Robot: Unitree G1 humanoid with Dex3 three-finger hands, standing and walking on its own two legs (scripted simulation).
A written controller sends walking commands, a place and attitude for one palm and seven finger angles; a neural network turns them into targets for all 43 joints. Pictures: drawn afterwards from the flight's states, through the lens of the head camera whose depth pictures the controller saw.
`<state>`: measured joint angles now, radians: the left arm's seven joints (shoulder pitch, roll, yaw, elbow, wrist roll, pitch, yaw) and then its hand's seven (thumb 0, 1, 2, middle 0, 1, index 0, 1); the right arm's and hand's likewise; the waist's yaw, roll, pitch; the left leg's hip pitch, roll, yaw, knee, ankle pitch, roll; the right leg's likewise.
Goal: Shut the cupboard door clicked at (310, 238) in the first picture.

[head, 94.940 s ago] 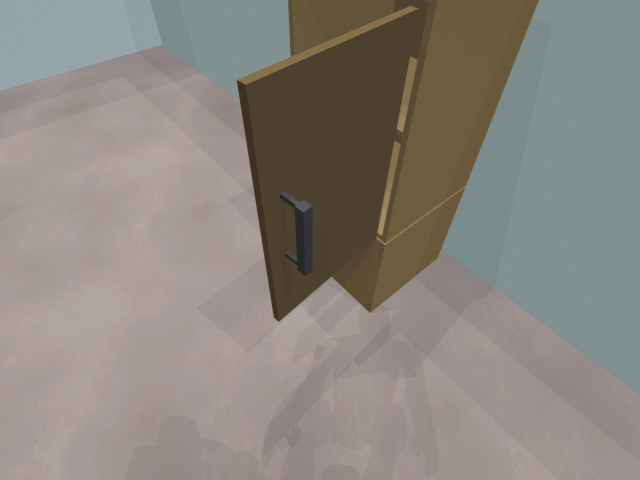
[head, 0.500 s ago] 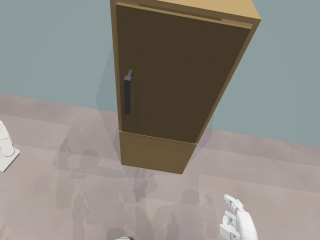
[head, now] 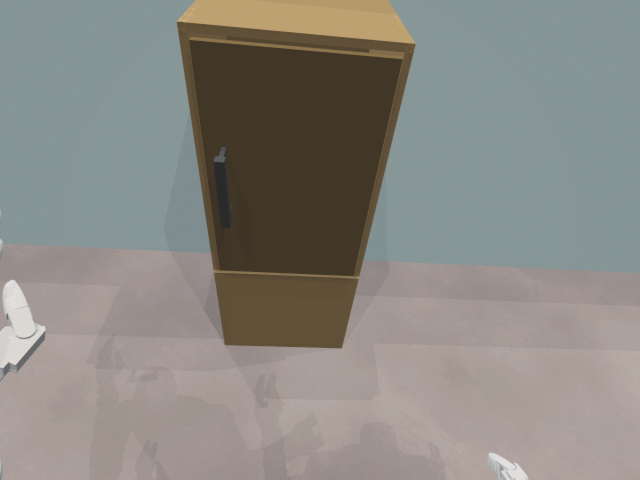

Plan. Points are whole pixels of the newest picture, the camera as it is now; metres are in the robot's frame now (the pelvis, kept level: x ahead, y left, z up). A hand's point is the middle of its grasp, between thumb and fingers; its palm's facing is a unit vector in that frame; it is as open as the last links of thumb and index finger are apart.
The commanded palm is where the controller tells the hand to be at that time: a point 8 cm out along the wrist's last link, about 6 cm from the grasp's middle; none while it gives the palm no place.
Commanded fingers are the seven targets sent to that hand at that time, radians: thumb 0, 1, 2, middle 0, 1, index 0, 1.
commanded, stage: stop stepping back and stand still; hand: left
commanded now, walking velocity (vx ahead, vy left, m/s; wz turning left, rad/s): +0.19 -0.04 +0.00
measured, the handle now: (224, 188) +0.71 +0.21 -0.04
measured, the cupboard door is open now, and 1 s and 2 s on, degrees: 0 0 0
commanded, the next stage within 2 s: let the arm hang, fingers relaxed in 0.48 s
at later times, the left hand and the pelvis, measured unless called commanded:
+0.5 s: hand (8, 349) +0.19 +0.28 +0.17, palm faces +0.47 -0.77 -0.43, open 7.4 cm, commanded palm +0.12 +0.31 +0.18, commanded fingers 0.00 0.90 0.90 -0.20 -0.30 -0.20 -0.30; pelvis -0.01 +0.01 -0.01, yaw +1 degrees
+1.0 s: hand out of the picture +0.02 +0.22 -0.18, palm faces +0.09 -0.98 -0.19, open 6.9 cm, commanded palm none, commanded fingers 0.00 0.90 0.90 -0.20 -0.30 -0.20 -0.30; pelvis +0.02 +0.03 +0.01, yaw +3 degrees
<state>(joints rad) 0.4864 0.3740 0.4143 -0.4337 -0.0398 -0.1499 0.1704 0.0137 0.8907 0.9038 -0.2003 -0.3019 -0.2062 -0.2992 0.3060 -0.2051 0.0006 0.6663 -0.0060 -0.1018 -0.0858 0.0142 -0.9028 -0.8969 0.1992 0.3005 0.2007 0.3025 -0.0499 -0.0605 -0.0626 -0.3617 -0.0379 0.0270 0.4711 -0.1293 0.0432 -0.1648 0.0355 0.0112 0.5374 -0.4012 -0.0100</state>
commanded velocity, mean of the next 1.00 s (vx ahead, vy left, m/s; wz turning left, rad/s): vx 0.05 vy -0.02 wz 0.00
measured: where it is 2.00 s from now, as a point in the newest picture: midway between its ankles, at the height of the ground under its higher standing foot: outside the picture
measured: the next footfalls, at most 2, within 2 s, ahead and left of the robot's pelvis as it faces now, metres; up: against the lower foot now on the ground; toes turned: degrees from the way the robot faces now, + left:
left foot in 0.30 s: +0.06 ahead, +0.15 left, +0.00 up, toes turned +5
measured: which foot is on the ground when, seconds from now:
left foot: down 0.00-0.08, up 0.10-0.28, down 0.30-1.00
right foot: down 0.00-1.00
